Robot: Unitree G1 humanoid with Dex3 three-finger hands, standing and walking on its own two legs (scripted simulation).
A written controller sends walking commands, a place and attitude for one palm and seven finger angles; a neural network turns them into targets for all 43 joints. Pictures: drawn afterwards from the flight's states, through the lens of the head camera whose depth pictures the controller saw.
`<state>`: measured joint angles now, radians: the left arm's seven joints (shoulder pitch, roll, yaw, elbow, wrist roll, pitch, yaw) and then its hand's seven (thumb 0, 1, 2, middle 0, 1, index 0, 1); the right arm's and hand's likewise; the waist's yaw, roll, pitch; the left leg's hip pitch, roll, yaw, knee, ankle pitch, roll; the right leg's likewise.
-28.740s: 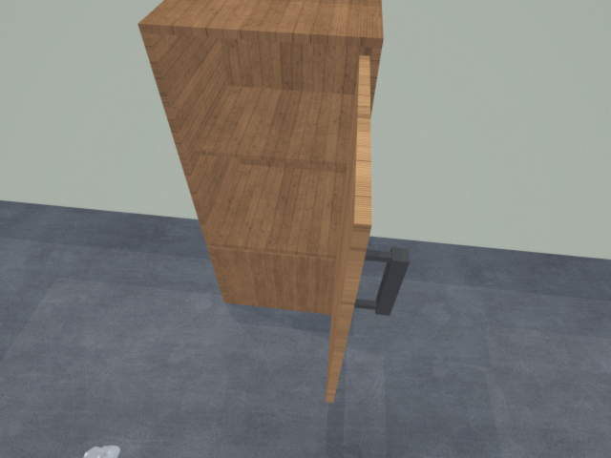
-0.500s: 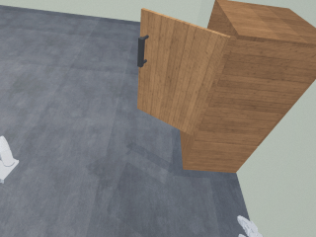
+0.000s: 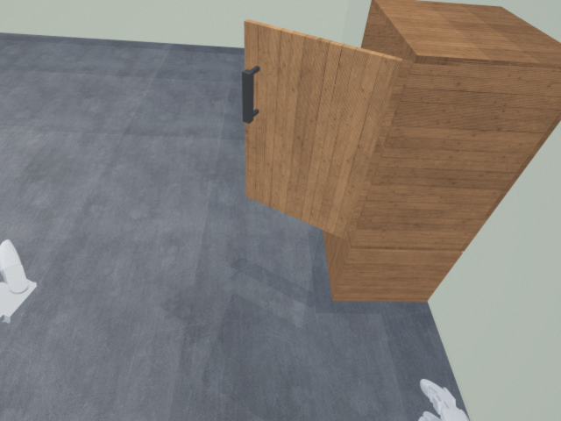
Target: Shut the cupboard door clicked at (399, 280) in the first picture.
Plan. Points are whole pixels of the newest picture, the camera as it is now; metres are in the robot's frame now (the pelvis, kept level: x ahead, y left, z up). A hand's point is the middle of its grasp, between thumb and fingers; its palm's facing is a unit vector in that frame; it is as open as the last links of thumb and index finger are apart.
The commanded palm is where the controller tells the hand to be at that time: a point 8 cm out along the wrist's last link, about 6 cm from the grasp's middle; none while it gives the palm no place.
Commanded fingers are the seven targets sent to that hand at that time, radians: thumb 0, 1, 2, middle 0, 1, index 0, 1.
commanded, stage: stop stepping back and stand still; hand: left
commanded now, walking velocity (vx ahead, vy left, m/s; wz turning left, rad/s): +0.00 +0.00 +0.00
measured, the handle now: (252, 94) +0.90 +0.11 +0.04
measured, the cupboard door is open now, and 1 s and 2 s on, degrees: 61 61 61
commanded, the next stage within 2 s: let the arm hang, fingers relaxed in 0.38 s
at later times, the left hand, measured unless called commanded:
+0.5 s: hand (49, 285) +0.21 +0.26 +0.16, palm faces +0.42 -0.80 -0.44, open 7.4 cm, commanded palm none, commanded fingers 0.00 0.90 0.90 -0.20 -0.30 -0.20 -0.30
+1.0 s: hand out of the picture -0.10 +0.18 -0.16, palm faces +0.04 -0.98 -0.18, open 7.2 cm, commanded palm none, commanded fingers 0.00 0.90 0.90 -0.20 -0.30 -0.20 -0.30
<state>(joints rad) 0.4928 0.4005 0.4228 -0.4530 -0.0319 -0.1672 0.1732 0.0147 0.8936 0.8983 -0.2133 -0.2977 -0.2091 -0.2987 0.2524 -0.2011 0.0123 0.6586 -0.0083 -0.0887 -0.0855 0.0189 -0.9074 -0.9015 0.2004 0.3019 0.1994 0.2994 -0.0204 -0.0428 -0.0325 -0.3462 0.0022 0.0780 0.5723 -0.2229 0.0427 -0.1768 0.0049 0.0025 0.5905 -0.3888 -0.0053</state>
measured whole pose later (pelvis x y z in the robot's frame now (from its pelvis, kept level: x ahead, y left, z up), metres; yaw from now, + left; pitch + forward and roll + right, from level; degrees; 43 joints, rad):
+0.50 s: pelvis +0.01 -0.01 +0.01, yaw +0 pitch +1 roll -1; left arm 0.51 0.41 0.37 -0.40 -0.03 -0.17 0.15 0.01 0.89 0.90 -0.22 -0.30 -0.21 -0.30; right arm 0.21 -0.22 0.01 0.63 0.02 -0.07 -0.06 0.02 -0.91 -0.90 0.20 0.30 0.20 0.30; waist 0.00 0.00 -0.06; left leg -0.35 0.03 0.06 0.53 -0.21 0.03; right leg -0.13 0.03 -0.01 0.45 -0.34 -0.01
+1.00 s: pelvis -0.02 +0.01 +0.01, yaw +1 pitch -1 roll -1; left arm 0.41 0.18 0.00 1.14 0.01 0.03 0.03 0.00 0.95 0.90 -0.21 -0.30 -0.20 -0.30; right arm 0.32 -0.17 0.01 1.11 -0.02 0.03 -0.02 0.01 -0.91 -0.90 0.20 0.30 0.20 0.30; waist 0.00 -0.01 0.07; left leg -0.30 0.00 0.06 0.44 -0.13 0.05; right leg -0.10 0.01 -0.02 0.40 -0.29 0.00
